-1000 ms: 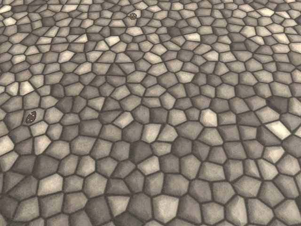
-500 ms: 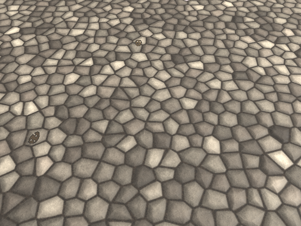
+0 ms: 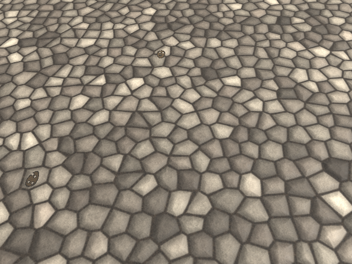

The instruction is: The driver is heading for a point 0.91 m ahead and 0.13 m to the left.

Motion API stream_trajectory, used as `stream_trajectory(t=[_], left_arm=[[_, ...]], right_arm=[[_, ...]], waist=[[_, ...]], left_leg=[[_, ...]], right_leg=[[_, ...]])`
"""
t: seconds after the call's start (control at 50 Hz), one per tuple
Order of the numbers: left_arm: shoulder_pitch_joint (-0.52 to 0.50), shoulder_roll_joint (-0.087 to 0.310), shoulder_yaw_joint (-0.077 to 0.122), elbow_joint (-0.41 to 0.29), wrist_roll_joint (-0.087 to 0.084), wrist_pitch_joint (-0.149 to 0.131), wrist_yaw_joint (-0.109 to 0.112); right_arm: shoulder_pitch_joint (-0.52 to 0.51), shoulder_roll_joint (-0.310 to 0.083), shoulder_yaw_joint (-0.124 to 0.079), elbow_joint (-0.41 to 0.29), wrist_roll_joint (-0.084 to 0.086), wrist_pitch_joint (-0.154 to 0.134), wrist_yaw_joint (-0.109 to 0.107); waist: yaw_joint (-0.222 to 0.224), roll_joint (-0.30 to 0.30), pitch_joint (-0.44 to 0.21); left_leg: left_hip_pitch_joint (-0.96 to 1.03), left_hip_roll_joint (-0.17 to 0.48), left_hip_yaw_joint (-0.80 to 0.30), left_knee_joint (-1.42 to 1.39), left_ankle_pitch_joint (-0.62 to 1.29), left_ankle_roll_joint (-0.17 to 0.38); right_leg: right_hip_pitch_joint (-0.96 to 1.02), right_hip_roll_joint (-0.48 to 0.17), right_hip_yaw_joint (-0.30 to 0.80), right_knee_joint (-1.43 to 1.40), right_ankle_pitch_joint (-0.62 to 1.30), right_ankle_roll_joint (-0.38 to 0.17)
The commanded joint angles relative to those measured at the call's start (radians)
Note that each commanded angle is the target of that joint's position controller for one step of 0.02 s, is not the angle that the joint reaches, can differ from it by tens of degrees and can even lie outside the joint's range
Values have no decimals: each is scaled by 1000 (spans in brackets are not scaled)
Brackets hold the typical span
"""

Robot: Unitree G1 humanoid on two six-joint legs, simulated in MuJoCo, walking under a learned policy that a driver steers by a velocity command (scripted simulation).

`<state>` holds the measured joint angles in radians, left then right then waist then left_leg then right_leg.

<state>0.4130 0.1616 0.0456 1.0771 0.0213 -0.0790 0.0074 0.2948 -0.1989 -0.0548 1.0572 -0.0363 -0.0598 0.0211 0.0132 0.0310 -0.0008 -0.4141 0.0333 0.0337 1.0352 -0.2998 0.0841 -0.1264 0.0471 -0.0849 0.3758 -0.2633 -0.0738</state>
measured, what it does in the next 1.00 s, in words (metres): walks ahead: left foot, then right foot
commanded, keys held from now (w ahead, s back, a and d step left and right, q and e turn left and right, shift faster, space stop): w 0.72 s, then w+q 0.28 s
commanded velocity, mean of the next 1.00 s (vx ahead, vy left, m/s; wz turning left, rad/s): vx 0.48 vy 0.00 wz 0.07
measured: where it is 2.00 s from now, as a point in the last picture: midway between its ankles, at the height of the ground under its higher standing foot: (179, 182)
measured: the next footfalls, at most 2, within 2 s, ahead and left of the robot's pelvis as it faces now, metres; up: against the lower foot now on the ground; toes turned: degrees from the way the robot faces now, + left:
left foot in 0.32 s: +0.35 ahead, +0.09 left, +0.00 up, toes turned +4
right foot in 0.88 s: +0.67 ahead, -0.07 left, +0.00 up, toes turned -1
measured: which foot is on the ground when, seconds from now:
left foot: up 0.00-0.30, down 0.32-0.90, up 0.92-1.00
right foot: down 0.00-0.34, up 0.36-0.86, down 0.88-1.00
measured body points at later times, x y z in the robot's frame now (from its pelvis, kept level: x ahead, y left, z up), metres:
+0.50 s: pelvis +0.27 +0.04 +0.00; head +0.30 +0.05 +0.44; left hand +0.31 +0.28 -0.16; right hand +0.30 -0.21 -0.15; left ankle +0.31 +0.09 -0.74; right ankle +0.23 -0.09 -0.66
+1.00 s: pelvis +0.56 +0.00 -0.01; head +0.60 -0.01 +0.44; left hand +0.68 +0.25 -0.13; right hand +0.55 -0.25 -0.16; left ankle +0.42 +0.10 -0.65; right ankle +0.63 -0.07 -0.74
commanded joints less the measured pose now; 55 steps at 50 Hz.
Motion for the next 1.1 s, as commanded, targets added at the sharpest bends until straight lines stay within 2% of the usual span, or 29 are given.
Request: stream_trajectory(t=[0.02, 0.12, 0.22, 0.26, 0.3, 0.32, 0.34, 0.36, 0.38, 0.4, 0.44, 0.48, 0.5, 0.56, 0.68, 0.78, 0.82, 0.84, 0.86, 0.88, 0.9, 0.92, 0.94, 0.96, 0.98, 1.0, 1.02, 1.06, 1.1], left_arm=[[85, 79, 1, -5, -4, -23, 8], [140, 84, -10, 13, -5, -30, 10], [150, 112, -5, 26, -5, -35, 14], [117, 132, 1, 23, -3, -36, 15], [85, 154, 9, 20, -1, -27, 17], [88, 141, 5, 8, -7, -24, 13], [174, 34, -15, -19, -34, -20, 0], [179, 80, 4, -17, -27, -17, -7], [66, 113, 15, -50, -13, -12, -6], [-12, 110, 14, -71, -5, -18, -10], [-7, 70, 13, -66, 14, -3, -16], [11, 47, 11, -62, 21, 20, -23], [-10, 45, 11, -73, 21, 29, -26], [-157, 72, 15, -127, 18, 42, -33], [-386, 58, 1, -205, 0, 36, -40], [-501, 75, 0, -257, 0, 22, -37], [-464, 92, 6, -259, -3, 9, -33], [-393, 107, 13, -241, -4, 3, -26], [-264, 130, 25, -201, -3, -6, -16], [-88, 169, 41, -155, 14, -18, -4], [59, 275, 68, -146, 47, -24, 10], [38, 300, 78, -146, 30, -7, -3], [-82, 224, 62, -175, 13, 4, -8], [-165, 153, 42, -187, 5, -1, -10], [-196, 116, 31, -182, 8, -8, -10], [-190, 89, 23, -165, 3, -14, -3], [-172, 92, 22, -153, 2, -21, 2], [-124, 93, 23, -135, -8, -39, 2], [-103, 115, 27, -131, -7, -48, 4]], right_arm=[[-43, -36, -8, -60, 1, 0, 14], [-261, -11, 6, -147, 8, 13, 14], [-363, -28, 11, -203, 18, 11, 10], [-293, -56, -2, -191, 18, 3, 0], [-34, -94, -28, -108, 15, -11, -16], [122, -143, -48, -64, -5, -19, -25], [216, -240, -72, -63, -28, -19, -28], [154, -238, -72, -68, 4, -4, -15], [22, -186, -57, -86, 24, -2, -12], [-49, -114, -38, -100, 29, -11, -8], [-61, -47, -14, -79, 26, -29, -14], [2, -43, -7, -52, 21, -45, -21], [24, -62, -9, -44, 22, -50, -23], [81, -86, -9, -36, 24, -51, -23], [204, -79, 3, -14, 26, -50, -26], [275, -89, 5, 13, 13, -42, -40], [237, -111, -1, 5, 7, -39, -45], [211, -124, -5, -2, 7, -39, -45], [194, -132, -7, -5, 9, -38, -41], [167, -124, -4, -18, 22, -39, -37], [196, -47, 14, -63, 55, -42, -28], [286, -36, 7, -58, 74, -34, -32], [204, -113, -15, -62, 46, -20, -39], [124, -92, -15, -82, 36, -20, -33], [101, -60, -13, -87, 32, -15, -28], [84, -55, -19, -94, 14, -2, -19], [121, -33, -18, -93, 7, 14, -10], [94, -18, -19, -108, 3, 35, 0], [20, -22, -20, -141, 2, 45, 9]], waist=[[-12, -84, 103], [14, -104, 134], [20, -128, 145], [-25, -125, 102], [-134, -102, -34], [-186, -68, -120], [-148, 125, -253], [-123, 135, -286], [-71, 52, -109], [-58, -14, -8], [9, -24, 47], [27, -9, 44], [31, 0, 46], [10, 4, 91], [-53, 20, 107], [-80, 31, 118], [-43, 38, 98], [-9, 49, 63], [45, 42, -5], [122, 17, -105], [140, -119, -265], [88, -268, -373], [51, -102, -227], [37, -52, -86], [11, -43, -8], [-12, -60, 34], [-33, -109, 28], [-43, -99, 42], [-44, -90, 58]], left_leg=[[-284, 45, -11, 5, 87, -23], [-296, 21, 53, -214, 186, -51], [-143, -18, 92, -431, 245, -2], [-37, -54, 98, -457, 203, 38], [231, -104, 110, -527, 193, 78], [466, 0, -3, -545, 126, 110], [720, 307, -460, -613, -69, 212], [700, 381, -780, -796, -165, 274], [551, 341, -625, -818, -262, 231], [394, 300, -491, -855, -178, 198], [229, 209, -307, -890, 32, 131], [202, 184, -230, -891, 197, 133], [200, 177, -202, -901, 211, 138], [236, 155, -152, -943, 230, 130], [365, 125, -73, -925, 457, 91], [541, 171, -105, -840, 645, 115], [565, 181, -112, -763, 803, 111], [549, 174, -108, -690, 926, 97], [522, 149, -98, -553, 977, 82], [378, 108, -74, -352, 829, 64], [100, 13, -25, -21, 402, 31], [-127, -116, -31, 245, -216, 18], [-194, -32, -93, 295, -137, 30], [-202, 4, -93, 257, -59, 27], [-174, 36, -90, 204, -13, 26], [-143, 56, -93, 164, 11, 24], [-114, 58, -81, 156, 21, 14], [-141, 66, -68, 149, 52, 4], [-215, 79, -56, 116, 122, -6]], right_leg=[[133, -272, 293, -255, 151, -106], [118, -228, 160, -243, 419, -109], [134, -252, 117, -227, 586, -106], [182, -262, 90, -118, 839, -89], [178, -232, 51, 190, 962, -60], [12, -195, 36, 434, 728, -47], [-295, -55, -8, 832, 116, -12], [-444, 27, 114, 1015, -230, -22], [-521, -56, 140, 1024, -133, -35], [-505, -94, 134, 958, -49, -36], [-395, -143, 134, 841, 3, -24], [-359, -150, 118, 793, 7, -5], [-380, -154, 107, 766, 21, 5], [-500, -177, 80, 651, 128, 32], [-532, -137, 16, 348, 286, 49], [-549, -98, 7, 225, 225, 19], [-466, -69, 7, 177, 145, -4], [-355, -38, -1, 153, 105, -18], [-191, -10, -13, 105, 111, -36], [77, -71, 42, 70, 170, -66], [383, -357, 369, 50, 60, -131], [496, -528, 734, -67, 47, -225], [354, -477, 624, -90, -42, -189], [193, -436, 477, -133, -30, -157], [79, -389, 364, -174, 24, -115], [6, -333, 264, -196, 84, -71], [-25, -337, 215, -203, 118, -67], [-37, -325, 144, -220, 206, -67], [-21, -318, 76, -235, 265, -66]])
